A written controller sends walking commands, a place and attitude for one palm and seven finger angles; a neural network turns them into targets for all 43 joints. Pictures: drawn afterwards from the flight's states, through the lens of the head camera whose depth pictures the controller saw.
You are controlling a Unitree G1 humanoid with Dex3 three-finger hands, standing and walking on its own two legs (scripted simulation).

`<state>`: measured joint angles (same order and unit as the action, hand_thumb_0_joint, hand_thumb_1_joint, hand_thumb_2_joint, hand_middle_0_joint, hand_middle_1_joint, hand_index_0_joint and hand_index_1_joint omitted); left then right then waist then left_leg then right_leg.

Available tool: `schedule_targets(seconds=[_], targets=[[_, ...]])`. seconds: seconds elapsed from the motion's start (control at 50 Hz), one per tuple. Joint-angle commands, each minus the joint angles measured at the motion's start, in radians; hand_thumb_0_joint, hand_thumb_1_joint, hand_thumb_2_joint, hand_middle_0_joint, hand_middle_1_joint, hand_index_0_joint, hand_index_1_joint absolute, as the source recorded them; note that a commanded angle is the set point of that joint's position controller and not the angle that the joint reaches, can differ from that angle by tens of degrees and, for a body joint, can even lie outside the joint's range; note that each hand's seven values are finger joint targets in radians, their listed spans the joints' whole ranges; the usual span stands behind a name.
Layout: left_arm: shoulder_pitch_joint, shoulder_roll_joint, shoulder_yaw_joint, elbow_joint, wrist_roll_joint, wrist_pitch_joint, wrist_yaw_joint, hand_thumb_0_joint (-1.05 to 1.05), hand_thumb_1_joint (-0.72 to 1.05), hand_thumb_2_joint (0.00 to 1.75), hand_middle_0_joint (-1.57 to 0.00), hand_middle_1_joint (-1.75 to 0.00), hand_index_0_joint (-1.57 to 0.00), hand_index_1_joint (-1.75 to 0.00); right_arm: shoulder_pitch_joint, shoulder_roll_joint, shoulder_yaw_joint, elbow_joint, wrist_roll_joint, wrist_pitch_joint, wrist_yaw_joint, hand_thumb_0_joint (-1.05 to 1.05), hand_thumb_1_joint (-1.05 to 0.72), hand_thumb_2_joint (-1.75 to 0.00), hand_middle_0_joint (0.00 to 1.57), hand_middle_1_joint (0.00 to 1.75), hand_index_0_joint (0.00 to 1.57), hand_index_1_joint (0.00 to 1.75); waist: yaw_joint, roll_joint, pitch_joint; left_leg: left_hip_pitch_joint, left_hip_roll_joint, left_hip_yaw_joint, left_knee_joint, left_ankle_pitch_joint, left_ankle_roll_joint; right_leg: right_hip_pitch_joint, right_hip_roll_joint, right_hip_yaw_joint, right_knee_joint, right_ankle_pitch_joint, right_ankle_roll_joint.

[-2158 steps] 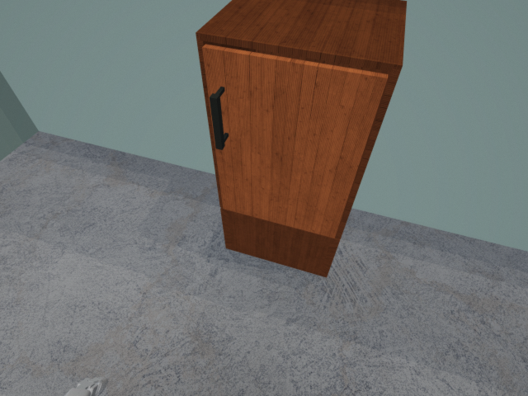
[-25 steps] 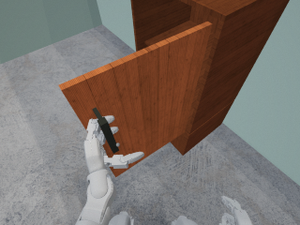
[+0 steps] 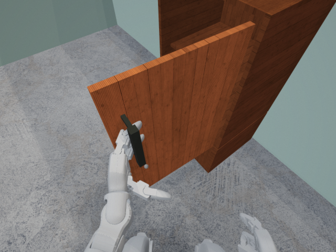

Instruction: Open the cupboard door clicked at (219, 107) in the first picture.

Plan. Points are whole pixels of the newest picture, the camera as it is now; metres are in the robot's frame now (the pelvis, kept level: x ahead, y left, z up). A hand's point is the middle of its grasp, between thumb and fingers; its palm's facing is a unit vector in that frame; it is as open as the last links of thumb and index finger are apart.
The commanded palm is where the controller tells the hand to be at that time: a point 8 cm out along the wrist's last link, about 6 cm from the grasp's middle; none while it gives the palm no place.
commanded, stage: slide the hand sideways off the handle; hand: left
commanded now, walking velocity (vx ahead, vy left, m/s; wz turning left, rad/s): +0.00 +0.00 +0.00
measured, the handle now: (133, 142) +0.36 +0.11 +0.04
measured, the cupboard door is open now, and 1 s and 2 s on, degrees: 86 88 88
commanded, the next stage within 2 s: draw the hand back to the body in 1.10 s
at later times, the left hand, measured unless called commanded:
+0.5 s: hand (137, 183) +0.26 +0.09 +0.04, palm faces -0.15 -0.99 -0.01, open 16.2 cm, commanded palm +0.24 +0.16 +0.04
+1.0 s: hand (105, 198) +0.23 +0.15 +0.04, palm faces -0.07 -1.00 -0.04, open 16.2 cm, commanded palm +0.20 +0.21 +0.04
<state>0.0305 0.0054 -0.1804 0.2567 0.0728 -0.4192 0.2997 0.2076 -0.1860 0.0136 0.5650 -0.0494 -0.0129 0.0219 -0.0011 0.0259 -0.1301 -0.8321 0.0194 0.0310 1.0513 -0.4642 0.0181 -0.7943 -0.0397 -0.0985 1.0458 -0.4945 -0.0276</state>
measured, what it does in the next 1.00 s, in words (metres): stands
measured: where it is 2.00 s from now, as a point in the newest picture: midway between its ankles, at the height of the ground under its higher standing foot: outside the picture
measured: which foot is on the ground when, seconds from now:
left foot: down 0.00-1.00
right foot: down 0.00-1.00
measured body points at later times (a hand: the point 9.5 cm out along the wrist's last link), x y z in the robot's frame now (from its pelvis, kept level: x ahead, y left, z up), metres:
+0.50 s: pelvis +0.00 +0.01 -0.01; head +0.06 +0.00 +0.44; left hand +0.26 +0.14 +0.05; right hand +0.17 -0.21 -0.10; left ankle +0.03 +0.11 -0.67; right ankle +0.01 -0.11 -0.67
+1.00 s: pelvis +0.01 -0.01 -0.02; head +0.07 -0.02 +0.43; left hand +0.23 +0.20 +0.05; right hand +0.19 -0.24 -0.10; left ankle +0.03 +0.11 -0.67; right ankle +0.01 -0.11 -0.67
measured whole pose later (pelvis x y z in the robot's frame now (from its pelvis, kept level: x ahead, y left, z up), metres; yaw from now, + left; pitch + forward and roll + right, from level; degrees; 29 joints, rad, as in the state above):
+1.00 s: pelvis +0.01 -0.01 -0.02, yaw +0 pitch +15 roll -1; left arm 0.41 0.21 0.07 -0.09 -0.24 -0.36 -0.23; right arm 0.23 -0.24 0.01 0.46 0.02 -0.08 -0.05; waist 0.01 0.04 -0.14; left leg -0.89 0.04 0.01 1.16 -0.53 0.00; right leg -0.85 -0.02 -0.11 1.13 -0.55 -0.04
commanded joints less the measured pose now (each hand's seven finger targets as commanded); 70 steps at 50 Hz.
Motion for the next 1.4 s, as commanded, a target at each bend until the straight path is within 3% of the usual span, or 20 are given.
schedule_targets(seconds=[0.0,0.02,0.04,0.08,0.12,0.18,0.24,0.32,0.56,0.6,0.72,0.92,1.0,1.08,1.12,1.18,1.24,1.3,1.36,1.38], targets=[[-0.238,0.027,-0.137,-0.298,-0.067,-0.088,-0.371,0.0,-0.5,0.3,-0.15,-0.3,-0.15,-0.3,-0.018,-0.136,-0.045,-0.177,0.041,-0.063,-0.026,0.0,-0.9,-0.9,0.2,0.3,0.2,0.3,-0.067,-0.003,-0.27,0.248,-0.015,-0.073,-0.133,0.176,0.005,0.1,0.032,0.062,-0.15,0.254,-0.013],[-0.251,-0.011,-0.141,-0.31,-0.132,-0.068,-0.396,0.0,-0.5,0.3,-0.15,-0.3,-0.15,-0.3,-0.027,-0.134,-0.037,-0.187,0.054,-0.071,-0.029,0.0,-0.9,-0.9,0.2,0.3,0.2,0.3,-0.07,-0.004,-0.249,0.251,-0.014,-0.082,-0.148,0.156,0.005,0.095,0.037,0.051,-0.158,0.22,-0.014],[-0.211,-0.013,-0.105,-0.28,-0.174,-0.05,-0.398,0.0,-0.5,0.3,-0.15,-0.3,-0.15,-0.3,-0.032,-0.139,-0.036,-0.189,0.059,-0.076,-0.033,0.0,-0.9,-0.9,0.2,0.3,0.2,0.3,-0.06,-0.035,-0.217,0.231,-0.012,-0.084,-0.156,0.12,0.0,0.082,0.04,0.041,-0.164,0.178,-0.01],[-0.204,0.001,-0.051,-0.287,-0.206,-0.025,-0.365,0.0,-0.5,0.3,-0.15,-0.3,-0.15,-0.3,-0.037,-0.148,-0.037,-0.195,0.062,-0.084,-0.036,0.0,-0.9,-0.9,0.2,0.3,0.2,0.3,-0.046,-0.064,-0.216,0.217,-0.014,-0.095,-0.166,0.084,-0.003,0.069,0.041,0.028,-0.156,0.138,-0.006],[-0.149,0.048,0.005,-0.296,-0.189,-0.014,-0.315,0.0,-0.5,0.3,-0.15,-0.3,-0.15,-0.3,-0.037,-0.153,-0.037,-0.206,0.056,-0.088,-0.031,0.0,-0.9,-0.9,0.2,0.3,0.2,0.3,-0.014,-0.045,-0.227,0.202,-0.018,-0.093,-0.173,0.085,-0.007,0.082,0.04,0.028,-0.138,0.129,-0.011],[-0.067,0.071,0.033,-0.326,-0.147,-0.016,-0.266,0.0,-0.5,0.3,-0.15,-0.3,-0.15,-0.3,-0.026,-0.146,-0.041,-0.221,0.048,-0.085,-0.016,0.0,-0.9,-0.9,0.2,0.3,0.2,0.3,0.002,-0.065,-0.255,0.198,-0.016,-0.08,-0.157,0.137,-0.008,0.101,0.038,0.032,-0.122,0.166,-0.011],[-0.054,0.102,0.054,-0.351,-0.118,-0.019,-0.254,0.0,-0.5,0.3,-0.15,-0.3,-0.15,-0.3,-0.025,-0.146,-0.042,-0.232,0.046,-0.075,-0.011,0.0,-0.9,-0.9,0.2,0.3,0.2,0.3,0.004,-0.049,-0.242,0.177,-0.017,-0.071,-0.147,0.141,-0.008,0.103,0.037,0.042,-0.116,0.17,-0.013],[-0.016,0.108,0.054,-0.388,-0.121,-0.016,-0.265,0.0,-0.5,0.3,-0.15,-0.3,-0.15,-0.3,-0.028,-0.146,-0.04,-0.248,0.047,-0.071,-0.012,0.0,-0.9,-0.9,0.2,0.3,0.2,0.3,0.001,-0.027,-0.228,0.175,-0.014,-0.073,-0.146,0.122,-0.008,0.091,0.042,0.042,-0.114,0.155,-0.014],[0.194,0.193,0.172,-0.48,-0.206,-0.021,-0.362,0.0,-0.5,0.3,-0.15,-0.3,-0.15,-0.3,-0.011,-0.15,-0.043,-0.253,0.054,-0.093,-0.035,0.0,-0.9,-0.9,0.2,0.3,0.2,0.3,0.001,-0.059,-0.229,0.127,-0.023,-0.054,-0.096,0.162,-0.006,0.128,0.048,0.056,-0.111,0.232,-0.003],[0.219,0.194,0.17,-0.513,-0.219,-0.029,-0.386,0.0,-0.5,0.3,-0.15,-0.3,-0.15,-0.3,-0.014,-0.149,-0.045,-0.26,0.057,-0.1,-0.038,0.0,-0.9,-0.9,0.2,0.3,0.2,0.3,0.001,-0.027,-0.229,0.128,-0.025,-0.053,-0.087,0.173,-0.006,0.119,0.049,0.054,-0.101,0.242,-0.005],[0.26,0.229,0.203,-0.546,-0.256,-0.027,-0.448,0.0,-0.5,0.3,-0.15,-0.3,-0.15,-0.3,-0.003,-0.158,-0.046,-0.264,0.059,-0.118,-0.05,0.0,-0.9,-0.9,0.2,0.3,0.2,0.3,-0.006,-0.02,-0.231,0.096,-0.029,-0.052,-0.056,0.175,-0.002,0.117,0.051,0.067,-0.096,0.241,-0.003],[0.38,0.319,0.35,-0.552,-0.332,-0.015,-0.526,0.0,-0.5,0.3,-0.15,-0.3,-0.15,-0.3,-0.007,-0.157,-0.058,-0.256,0.067,-0.127,-0.073,0.0,-0.9,-0.9,0.2,0.3,0.2,0.3,0.008,-0.056,-0.251,0.033,-0.03,-0.042,-0.01,0.197,-0.004,0.182,0.043,0.117,-0.112,0.281,0.008],[0.396,0.316,0.345,-0.565,-0.355,-0.028,-0.582,0.0,-0.5,0.3,-0.15,-0.3,-0.15,-0.3,-0.014,-0.159,-0.059,-0.25,0.071,-0.134,-0.079,0.0,-0.9,-0.9,0.2,0.3,0.2,0.3,-0.004,-0.006,-0.223,0.041,-0.029,-0.044,-0.004,0.2,-0.005,0.143,0.044,0.11,-0.104,0.289,0.01],[0.37,0.31,0.328,-0.574,-0.378,-0.038,-0.62,0.0,-0.5,0.3,-0.15,-0.3,-0.15,-0.3,-0.013,-0.163,-0.057,-0.249,0.071,-0.152,-0.085,0.0,-0.9,-0.9,0.2,0.3,0.2,0.3,-0.018,-0.013,-0.209,0.033,-0.027,-0.052,0.012,0.173,-0.003,0.097,0.047,0.109,-0.103,0.229,0.011],[0.349,0.328,0.342,-0.558,-0.382,-0.034,-0.621,0.0,-0.5,0.3,-0.15,-0.3,-0.15,-0.3,-0.013,-0.169,-0.057,-0.242,0.07,-0.16,-0.09,0.0,-0.9,-0.9,0.2,0.3,0.2,0.3,-0.02,-0.023,-0.187,0.019,-0.023,-0.056,0.018,0.152,-0.002,0.074,0.051,0.108,-0.107,0.173,0.005],[0.352,0.312,0.325,-0.583,-0.375,-0.027,-0.612,0.0,-0.5,0.3,-0.15,-0.3,-0.15,-0.3,-0.011,-0.17,-0.058,-0.253,0.071,-0.17,-0.089,0.0,-0.9,-0.9,0.2,0.3,0.2,0.3,-0.005,0.008,-0.222,0.043,-0.024,-0.058,0.006,0.149,-0.003,0.061,0.054,0.088,-0.086,0.155,0.002],[0.382,0.381,0.383,-0.691,-0.367,0.007,-0.578,0.0,-0.5,0.3,-0.15,-0.3,-0.15,-0.3,-0.005,-0.167,-0.058,-0.274,0.077,-0.164,-0.091,0.0,-0.9,-0.9,0.2,0.3,0.2,0.3,0.022,0.041,-0.289,0.109,-0.025,-0.056,-0.041,0.185,0.0,0.129,0.059,0.078,-0.102,0.192,-0.002],[0.411,0.369,0.384,-0.717,-0.365,0.054,-0.55,0.0,-0.5,0.3,-0.15,-0.3,-0.15,-0.3,-0.005,-0.156,-0.049,-0.285,0.087,-0.151,-0.093,0.0,-0.9,-0.9,0.2,0.3,0.2,0.3,0.02,0.054,-0.247,0.151,-0.026,-0.061,-0.097,0.182,-0.003,0.154,0.065,0.053,-0.132,0.197,0.001],[0.435,0.34,0.366,-0.689,-0.368,0.094,-0.543,0.0,-0.5,0.3,-0.15,-0.3,-0.15,-0.3,-0.008,-0.157,-0.043,-0.286,0.092,-0.144,-0.097,0.0,-0.9,-0.9,0.2,0.3,0.2,0.3,0.003,0.008,-0.185,0.168,-0.022,-0.068,-0.132,0.161,-0.003,0.153,0.07,0.036,-0.167,0.182,0.007],[0.441,0.349,0.378,-0.689,-0.371,0.101,-0.544,0.0,-0.5,0.3,-0.15,-0.3,-0.15,-0.3,-0.008,-0.158,-0.041,-0.284,0.092,-0.143,-0.098,0.0,-0.9,-0.9,0.2,0.3,0.2,0.3,0.008,0.021,-0.178,0.173,-0.022,-0.068,-0.143,0.157,-0.005,0.165,0.069,0.036,-0.178,0.177,0.006]])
